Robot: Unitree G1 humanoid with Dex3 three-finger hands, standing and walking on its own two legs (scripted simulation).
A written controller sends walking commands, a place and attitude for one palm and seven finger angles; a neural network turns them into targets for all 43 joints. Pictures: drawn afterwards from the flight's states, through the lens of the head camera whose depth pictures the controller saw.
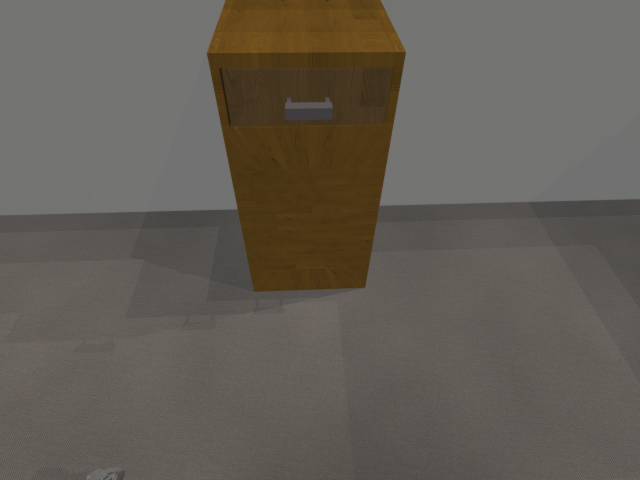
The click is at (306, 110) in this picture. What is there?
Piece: drawer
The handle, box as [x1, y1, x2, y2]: [285, 97, 332, 119]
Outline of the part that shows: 287,97 287,102 285,103 286,119 330,119 332,117 332,106 328,97 325,97 324,102 291,102 290,97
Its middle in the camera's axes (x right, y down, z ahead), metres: -0.03 -0.31 +0.90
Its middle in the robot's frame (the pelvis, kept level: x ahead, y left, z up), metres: +0.88 +0.08 +0.02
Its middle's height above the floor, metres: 0.79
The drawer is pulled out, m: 0.00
